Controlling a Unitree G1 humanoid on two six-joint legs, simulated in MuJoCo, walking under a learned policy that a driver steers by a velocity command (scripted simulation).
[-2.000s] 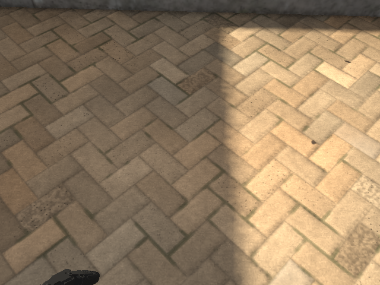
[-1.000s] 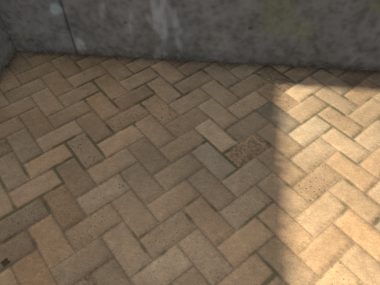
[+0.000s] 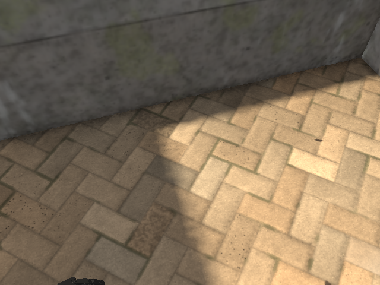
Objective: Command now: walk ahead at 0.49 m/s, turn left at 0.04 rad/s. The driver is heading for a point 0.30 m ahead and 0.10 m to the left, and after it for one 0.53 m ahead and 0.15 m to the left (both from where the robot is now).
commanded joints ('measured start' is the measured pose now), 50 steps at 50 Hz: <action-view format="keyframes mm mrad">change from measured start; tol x32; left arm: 1 69 103 34 -31 5 -22 19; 4 433 297 92 57 43 -38 49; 50 163 72 40 96 -19 22 77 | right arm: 1 -3 -182 -36 -26 -1 -1 -11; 24 -459 -47 -10 -218 -25 69 59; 31 -28 -272 -101 -117 -51 55 6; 50 -143 -133 -18 -44 -13 43 -36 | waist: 1 101 105 -24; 4 171 -244 -363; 50 50 122 -58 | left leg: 1 -57 266 -104 172 861 106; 5 -707 39 -99 1058 -184 53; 20 -745 142 -1 602 335 9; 29 -404 -36 123 384 53 169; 32 212 448 -785 127 366 422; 39 -242 228 -151 97 1027 215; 50 -115 235 -123 126 944 170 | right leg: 1 217 63 -23 -73 -61 -44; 5 811 -395 680 -303 -296 -214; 10 417 -224 188 -431 -21 -95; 28 695 -233 -213 -116 884 -56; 30 520 -212 -225 313 667 -24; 32 -78 78 -32 895 -476 62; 50 119 -9 20 124 -96 51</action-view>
